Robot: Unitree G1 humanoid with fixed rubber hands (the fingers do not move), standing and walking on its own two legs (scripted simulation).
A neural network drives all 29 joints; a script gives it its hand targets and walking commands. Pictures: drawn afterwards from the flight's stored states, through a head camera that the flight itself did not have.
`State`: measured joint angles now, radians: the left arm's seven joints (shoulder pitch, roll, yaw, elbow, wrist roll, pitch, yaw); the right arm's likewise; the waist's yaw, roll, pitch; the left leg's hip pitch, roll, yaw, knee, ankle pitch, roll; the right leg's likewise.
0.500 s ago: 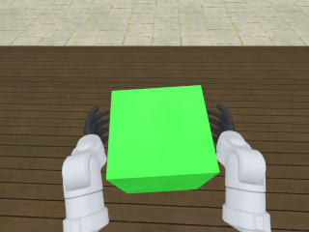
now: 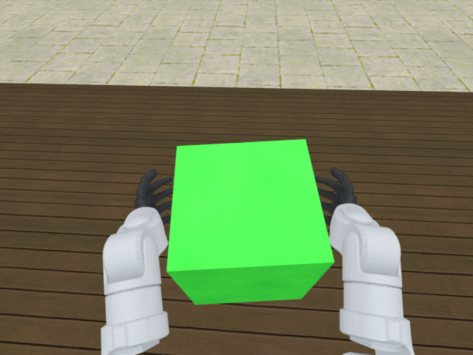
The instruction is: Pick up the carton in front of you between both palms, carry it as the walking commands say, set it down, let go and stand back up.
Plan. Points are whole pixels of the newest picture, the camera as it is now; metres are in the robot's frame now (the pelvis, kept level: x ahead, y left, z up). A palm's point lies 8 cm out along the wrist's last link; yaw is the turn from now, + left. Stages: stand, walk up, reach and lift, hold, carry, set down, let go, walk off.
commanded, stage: carry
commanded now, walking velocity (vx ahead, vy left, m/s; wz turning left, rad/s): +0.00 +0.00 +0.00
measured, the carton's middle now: (245, 229) +0.34 +0.01 +0.03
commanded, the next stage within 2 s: none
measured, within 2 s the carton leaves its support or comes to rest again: neither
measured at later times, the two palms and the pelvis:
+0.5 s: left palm (140, 227) +0.29 +0.16 +0.12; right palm (351, 226) +0.29 -0.15 +0.11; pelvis -0.03 +0.00 +0.01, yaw +0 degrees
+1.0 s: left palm (137, 220) +0.31 +0.17 +0.11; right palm (336, 214) +0.31 -0.13 +0.11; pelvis +0.00 +0.01 +0.00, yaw +0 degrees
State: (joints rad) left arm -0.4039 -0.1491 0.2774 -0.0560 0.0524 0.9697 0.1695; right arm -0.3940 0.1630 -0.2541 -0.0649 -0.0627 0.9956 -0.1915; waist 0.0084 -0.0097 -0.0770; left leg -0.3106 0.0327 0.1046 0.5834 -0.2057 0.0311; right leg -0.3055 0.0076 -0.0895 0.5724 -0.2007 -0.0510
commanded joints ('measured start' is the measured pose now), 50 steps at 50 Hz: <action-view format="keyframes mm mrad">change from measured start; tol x4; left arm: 1 -524 -735 -620 -51 -158 5 -2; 25 -556 -733 -560 46 -119 33 10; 50 -582 -737 -580 45 -127 17 20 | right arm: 1 -559 701 591 -76 141 -31 2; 25 -615 712 557 11 133 -3 -3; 42 -652 731 567 -2 139 -10 -2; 50 -612 726 544 44 130 -16 -5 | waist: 1 -3 6 -385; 21 -10 9 -288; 38 -8 9 -349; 45 12 -81 -222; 50 12 -71 -248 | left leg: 1 155 115 -86 -14 472 33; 19 112 121 -110 -111 218 29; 37 119 121 -110 -79 306 31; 42 62 66 -77 -93 -180 44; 45 -60 18 -19 27 -211 36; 47 -128 -20 17 19 -215 26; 50 -28 -16 0 -31 -174 39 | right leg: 1 170 -166 121 -26 650 -28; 9 157 -169 124 -71 524 -28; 18 98 -160 131 -134 296 -24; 37 107 -162 129 -104 386 -24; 41 68 -151 140 -174 -52 -41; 43 58 -155 173 -199 -203 -65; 47 177 -249 307 -204 -85 -141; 50 144 -222 245 -109 43 -124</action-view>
